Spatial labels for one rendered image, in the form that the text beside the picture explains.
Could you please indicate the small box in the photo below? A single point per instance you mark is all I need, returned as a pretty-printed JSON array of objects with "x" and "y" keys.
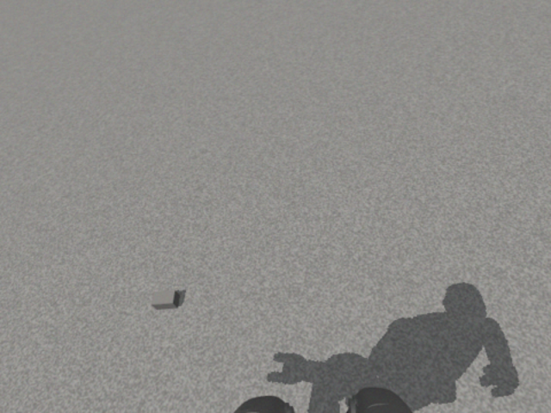
[{"x": 165, "y": 300}]

